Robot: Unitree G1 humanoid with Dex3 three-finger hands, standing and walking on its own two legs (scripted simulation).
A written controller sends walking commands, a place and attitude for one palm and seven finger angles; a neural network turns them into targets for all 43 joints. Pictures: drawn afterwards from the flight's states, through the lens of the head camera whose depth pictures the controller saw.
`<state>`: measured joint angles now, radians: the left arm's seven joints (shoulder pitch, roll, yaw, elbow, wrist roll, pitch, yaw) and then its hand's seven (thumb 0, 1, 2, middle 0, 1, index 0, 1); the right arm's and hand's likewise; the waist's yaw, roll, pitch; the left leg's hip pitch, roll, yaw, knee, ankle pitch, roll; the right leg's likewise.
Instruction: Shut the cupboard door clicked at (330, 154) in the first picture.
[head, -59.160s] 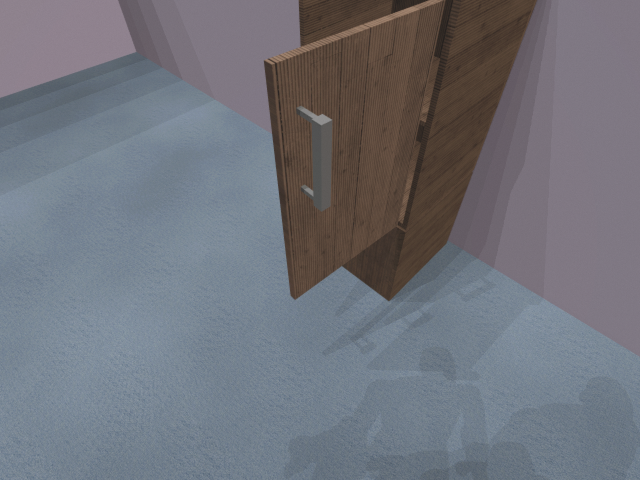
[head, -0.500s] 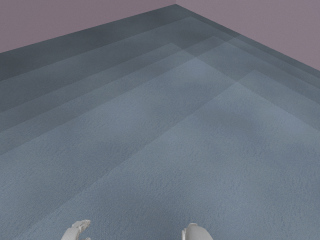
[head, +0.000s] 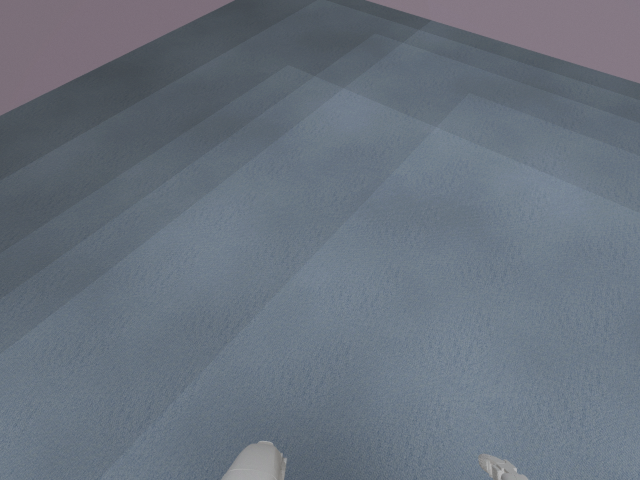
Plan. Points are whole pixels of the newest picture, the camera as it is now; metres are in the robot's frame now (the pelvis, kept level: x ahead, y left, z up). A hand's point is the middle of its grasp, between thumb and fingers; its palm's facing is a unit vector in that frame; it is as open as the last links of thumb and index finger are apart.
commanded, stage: turn to face it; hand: left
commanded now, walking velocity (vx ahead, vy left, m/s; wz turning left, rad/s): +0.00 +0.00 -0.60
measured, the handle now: out of the picture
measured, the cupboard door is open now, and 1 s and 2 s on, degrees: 18 18 18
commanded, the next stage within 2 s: none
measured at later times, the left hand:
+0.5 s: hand (164, 454) +0.16 +0.25 -0.17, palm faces -0.27 -0.94 -0.22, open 7.4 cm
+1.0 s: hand (254, 434) +0.19 +0.13 -0.16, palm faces -0.57 -0.79 -0.23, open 7.4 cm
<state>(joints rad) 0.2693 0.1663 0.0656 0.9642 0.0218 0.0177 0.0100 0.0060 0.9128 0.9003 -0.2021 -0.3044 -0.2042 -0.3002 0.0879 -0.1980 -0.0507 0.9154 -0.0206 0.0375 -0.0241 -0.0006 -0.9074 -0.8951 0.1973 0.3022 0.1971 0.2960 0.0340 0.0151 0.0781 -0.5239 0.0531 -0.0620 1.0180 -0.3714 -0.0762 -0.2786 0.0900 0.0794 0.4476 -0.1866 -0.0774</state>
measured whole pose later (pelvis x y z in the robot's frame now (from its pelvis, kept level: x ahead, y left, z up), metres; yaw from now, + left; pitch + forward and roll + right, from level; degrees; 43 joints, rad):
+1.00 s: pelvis +0.01 +0.02 +0.00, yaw -36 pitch +1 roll +1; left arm 0.18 0.19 0.05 0.88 0.02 0.04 -0.01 0.01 0.90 0.90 -0.20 -0.30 -0.21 -0.30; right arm 0.18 -0.23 -0.05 0.89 -0.02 0.05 -0.01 0.00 -0.91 -0.90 0.20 0.30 0.20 0.30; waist -0.01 0.01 0.08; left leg -0.47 0.06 0.01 0.94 -0.40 -0.10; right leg -0.26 0.04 0.07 0.50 -0.26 -0.03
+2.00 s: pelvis +0.04 +0.02 -0.01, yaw -70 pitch +2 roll -1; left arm 0.22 0.23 0.07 0.91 0.01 0.07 -0.01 0.01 0.90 0.90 -0.20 -0.30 -0.21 -0.30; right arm 0.14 -0.22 -0.03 0.86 -0.01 0.01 -0.02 0.00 -0.91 -0.90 0.20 0.30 0.20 0.30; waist 0.02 -0.04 0.06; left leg -0.32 0.03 0.04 0.58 -0.31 -0.02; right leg -0.35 0.07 0.13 0.66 -0.37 0.01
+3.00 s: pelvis +0.05 -0.01 -0.01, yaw -101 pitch +0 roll -1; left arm 0.23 0.24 0.08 0.97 0.02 0.07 0.00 0.01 0.90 0.90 -0.20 -0.30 -0.20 -0.30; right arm 0.19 -0.18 0.00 0.90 -0.03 0.01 -0.03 0.00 -0.90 -0.89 0.20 0.30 0.20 0.30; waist 0.02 -0.05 0.05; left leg -0.25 0.04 0.08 0.55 -0.31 0.03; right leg -0.41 0.05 0.06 0.91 -0.47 0.01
